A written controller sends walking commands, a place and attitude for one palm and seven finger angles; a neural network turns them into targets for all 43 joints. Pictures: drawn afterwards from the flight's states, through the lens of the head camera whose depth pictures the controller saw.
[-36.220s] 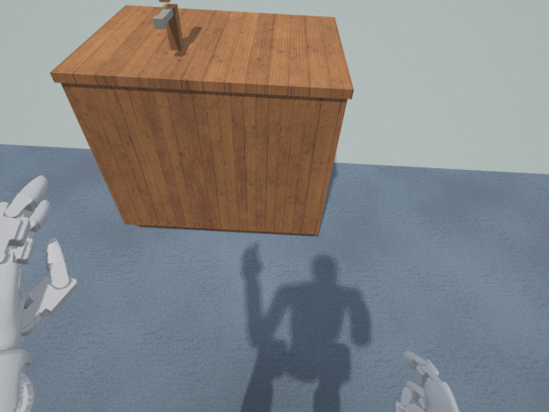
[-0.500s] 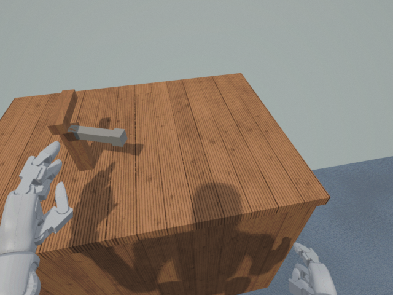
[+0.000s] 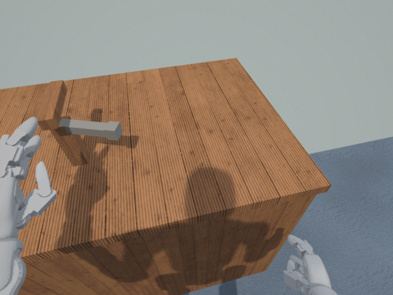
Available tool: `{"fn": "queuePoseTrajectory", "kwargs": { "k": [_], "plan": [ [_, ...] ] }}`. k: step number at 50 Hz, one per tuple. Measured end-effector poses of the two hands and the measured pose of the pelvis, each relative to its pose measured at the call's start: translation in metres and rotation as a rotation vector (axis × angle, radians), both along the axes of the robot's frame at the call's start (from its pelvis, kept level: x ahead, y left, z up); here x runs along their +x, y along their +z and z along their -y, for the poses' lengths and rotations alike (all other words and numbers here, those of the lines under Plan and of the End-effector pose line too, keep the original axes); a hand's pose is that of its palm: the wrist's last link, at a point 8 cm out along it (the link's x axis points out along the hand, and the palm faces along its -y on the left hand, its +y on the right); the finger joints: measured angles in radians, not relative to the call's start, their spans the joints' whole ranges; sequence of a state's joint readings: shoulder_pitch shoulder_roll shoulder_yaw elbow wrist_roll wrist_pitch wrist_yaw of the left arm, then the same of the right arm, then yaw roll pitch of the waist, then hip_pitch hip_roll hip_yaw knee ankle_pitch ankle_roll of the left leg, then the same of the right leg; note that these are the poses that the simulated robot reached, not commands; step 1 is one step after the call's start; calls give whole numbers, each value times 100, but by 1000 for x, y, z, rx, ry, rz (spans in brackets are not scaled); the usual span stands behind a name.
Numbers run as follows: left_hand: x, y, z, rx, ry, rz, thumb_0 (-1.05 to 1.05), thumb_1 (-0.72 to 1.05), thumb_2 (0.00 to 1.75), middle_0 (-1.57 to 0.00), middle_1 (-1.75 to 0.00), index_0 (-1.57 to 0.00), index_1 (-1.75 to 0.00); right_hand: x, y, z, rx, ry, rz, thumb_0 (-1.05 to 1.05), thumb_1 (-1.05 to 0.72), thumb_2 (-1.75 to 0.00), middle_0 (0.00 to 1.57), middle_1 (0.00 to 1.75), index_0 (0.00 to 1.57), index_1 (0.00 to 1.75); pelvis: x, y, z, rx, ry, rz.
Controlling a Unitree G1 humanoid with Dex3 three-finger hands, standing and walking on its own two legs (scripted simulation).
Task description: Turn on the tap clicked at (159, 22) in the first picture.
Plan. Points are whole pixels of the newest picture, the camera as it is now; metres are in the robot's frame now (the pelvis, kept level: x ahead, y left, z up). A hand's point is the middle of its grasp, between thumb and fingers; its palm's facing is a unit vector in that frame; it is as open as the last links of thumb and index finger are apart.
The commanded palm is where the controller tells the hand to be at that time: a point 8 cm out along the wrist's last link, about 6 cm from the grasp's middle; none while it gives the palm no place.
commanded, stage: step back with the hand held close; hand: left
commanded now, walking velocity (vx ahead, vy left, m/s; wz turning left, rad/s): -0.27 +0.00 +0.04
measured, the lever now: (113, 130) +0.39 +0.23 +0.13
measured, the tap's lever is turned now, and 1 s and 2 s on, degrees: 67 67 67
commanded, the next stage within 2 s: stop stepping back and stand still in 1.34 s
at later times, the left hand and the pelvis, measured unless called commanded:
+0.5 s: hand (36, 234) +0.16 +0.25 +0.16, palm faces +0.38 -0.83 -0.42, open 7.5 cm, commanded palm +0.10 +0.29 +0.17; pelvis -0.05 +0.01 -0.01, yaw +1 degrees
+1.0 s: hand (32, 251) +0.13 +0.24 +0.16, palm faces +0.35 -0.86 -0.36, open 7.5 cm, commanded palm +0.07 +0.30 +0.17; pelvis -0.08 +0.02 -0.02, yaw +2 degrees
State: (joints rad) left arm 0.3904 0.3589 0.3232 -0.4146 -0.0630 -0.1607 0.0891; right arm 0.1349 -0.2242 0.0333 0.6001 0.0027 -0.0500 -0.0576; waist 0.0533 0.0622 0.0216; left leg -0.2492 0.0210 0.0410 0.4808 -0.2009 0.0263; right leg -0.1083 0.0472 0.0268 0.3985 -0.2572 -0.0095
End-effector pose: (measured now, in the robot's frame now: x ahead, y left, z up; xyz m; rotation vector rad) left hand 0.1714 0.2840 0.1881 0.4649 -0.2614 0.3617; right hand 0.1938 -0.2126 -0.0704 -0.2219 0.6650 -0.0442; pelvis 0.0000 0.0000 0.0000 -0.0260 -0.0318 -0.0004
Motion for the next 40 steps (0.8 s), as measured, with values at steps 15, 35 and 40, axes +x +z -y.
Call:
{"fn": "queuePoseTrajectory", "kwargs": {
  "k": [15,35,40],
  "plan": [
    [-30,-12,-4,47,-34,-78,2,88,90,-22,-31,-21,-30,-48,-9,6,-32,-80,-44,1,-90,-90,20,30,21,30,-32,-7,-12,5,-5,-39],
    [-64,-14,-1,35,-18,-6,2,88,90,-21,-31,-21,-30,-89,-19,1,-33,-76,-54,1,-90,-90,20,30,21,30,-65,-16,-10,-11,11,-45],
    [-69,-13,1,46,-6,-1,2,89,90,-21,-30,-21,-30,-94,-21,3,-29,-67,-61,1,-90,-90,20,30,21,30,-70,-16,-6,-8,14,-51]
  ]
}}
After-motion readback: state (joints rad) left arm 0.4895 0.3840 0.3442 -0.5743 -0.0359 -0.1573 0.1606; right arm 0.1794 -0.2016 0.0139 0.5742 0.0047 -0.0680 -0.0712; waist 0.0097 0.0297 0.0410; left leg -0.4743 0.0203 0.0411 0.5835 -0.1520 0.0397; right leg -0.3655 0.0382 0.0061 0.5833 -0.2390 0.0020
